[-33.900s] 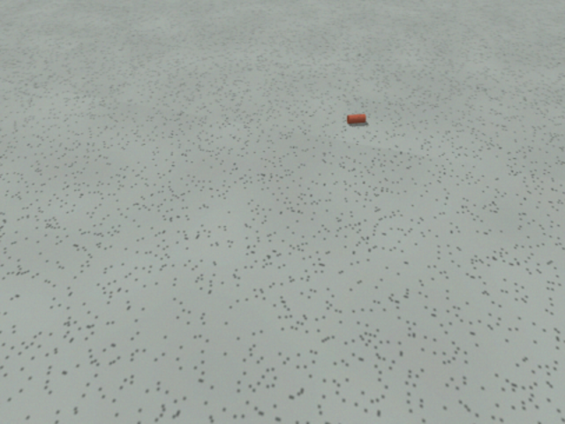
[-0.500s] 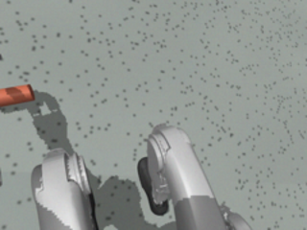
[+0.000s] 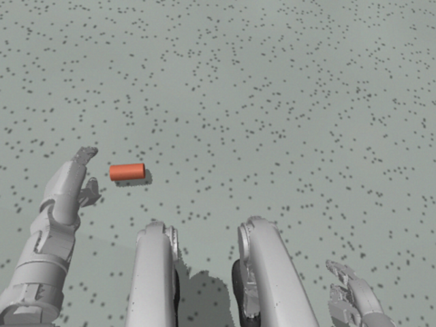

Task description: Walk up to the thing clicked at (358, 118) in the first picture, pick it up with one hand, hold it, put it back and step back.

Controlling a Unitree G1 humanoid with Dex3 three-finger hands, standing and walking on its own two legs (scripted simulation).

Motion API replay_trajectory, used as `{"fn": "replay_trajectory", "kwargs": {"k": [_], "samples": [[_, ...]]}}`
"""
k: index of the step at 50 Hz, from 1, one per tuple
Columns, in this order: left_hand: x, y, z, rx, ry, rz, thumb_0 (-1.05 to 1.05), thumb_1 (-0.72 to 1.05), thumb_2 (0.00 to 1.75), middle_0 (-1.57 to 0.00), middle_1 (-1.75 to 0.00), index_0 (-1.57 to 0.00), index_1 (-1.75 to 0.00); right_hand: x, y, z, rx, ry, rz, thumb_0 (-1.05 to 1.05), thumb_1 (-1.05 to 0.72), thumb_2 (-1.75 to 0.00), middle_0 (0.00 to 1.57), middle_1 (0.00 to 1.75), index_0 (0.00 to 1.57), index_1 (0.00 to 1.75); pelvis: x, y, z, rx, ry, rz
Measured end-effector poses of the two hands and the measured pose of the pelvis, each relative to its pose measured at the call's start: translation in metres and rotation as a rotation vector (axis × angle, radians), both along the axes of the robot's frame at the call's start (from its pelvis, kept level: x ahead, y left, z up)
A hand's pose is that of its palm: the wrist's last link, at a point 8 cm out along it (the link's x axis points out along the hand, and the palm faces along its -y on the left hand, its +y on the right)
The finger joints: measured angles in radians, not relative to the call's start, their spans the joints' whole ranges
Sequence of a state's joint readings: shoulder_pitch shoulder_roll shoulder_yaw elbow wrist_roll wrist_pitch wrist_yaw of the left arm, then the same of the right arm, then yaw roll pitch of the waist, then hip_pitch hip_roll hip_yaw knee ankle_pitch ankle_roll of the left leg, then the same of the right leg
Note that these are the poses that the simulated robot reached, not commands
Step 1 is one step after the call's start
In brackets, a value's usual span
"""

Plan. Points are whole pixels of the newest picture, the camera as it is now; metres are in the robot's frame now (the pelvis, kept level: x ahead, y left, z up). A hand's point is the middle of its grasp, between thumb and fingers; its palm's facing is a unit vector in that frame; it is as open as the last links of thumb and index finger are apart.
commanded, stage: home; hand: left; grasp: from above
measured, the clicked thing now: (128, 172) +0.52 +0.26 -0.45
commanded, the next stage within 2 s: none
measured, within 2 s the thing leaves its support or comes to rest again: neither
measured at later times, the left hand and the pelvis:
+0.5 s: hand (57, 237) +0.26 +0.20 +0.10, palm faces +0.12 -0.97 -0.23, open 7.4 cm; pelvis +0.05 +0.00 +0.18, yaw +4 degrees
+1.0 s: hand out of the picture +0.21 +0.19 +0.19, palm faces +0.14 -0.97 -0.19, open 7.4 cm; pelvis +0.07 +0.00 +0.24, yaw +5 degrees
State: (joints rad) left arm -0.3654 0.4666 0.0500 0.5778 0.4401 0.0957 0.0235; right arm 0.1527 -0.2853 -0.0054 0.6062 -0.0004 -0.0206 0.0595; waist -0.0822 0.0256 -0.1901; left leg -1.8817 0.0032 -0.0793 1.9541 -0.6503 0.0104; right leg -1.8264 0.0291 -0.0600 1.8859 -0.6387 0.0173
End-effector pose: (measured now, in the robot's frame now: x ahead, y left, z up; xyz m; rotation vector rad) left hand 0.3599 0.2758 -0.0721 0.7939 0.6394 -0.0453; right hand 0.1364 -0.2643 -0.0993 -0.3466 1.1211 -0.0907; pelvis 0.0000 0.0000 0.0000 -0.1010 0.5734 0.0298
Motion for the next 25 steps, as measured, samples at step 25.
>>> {"fn": "replay_trajectory", "kwargs": {"k": [25], "samples": [[-0.116,-0.029,0.196,-0.47,0.087,0.488,0.02,0.9,0.9,-0.2,-0.31,-0.2,-0.3,0.075,0.045,0.201,0.053,-0.353,-0.023,0.01,-0.9,-0.89,0.2,0.29,0.2,0.3,0.045,-0.004,0.181,0.046,-0.243,0.053]]}}
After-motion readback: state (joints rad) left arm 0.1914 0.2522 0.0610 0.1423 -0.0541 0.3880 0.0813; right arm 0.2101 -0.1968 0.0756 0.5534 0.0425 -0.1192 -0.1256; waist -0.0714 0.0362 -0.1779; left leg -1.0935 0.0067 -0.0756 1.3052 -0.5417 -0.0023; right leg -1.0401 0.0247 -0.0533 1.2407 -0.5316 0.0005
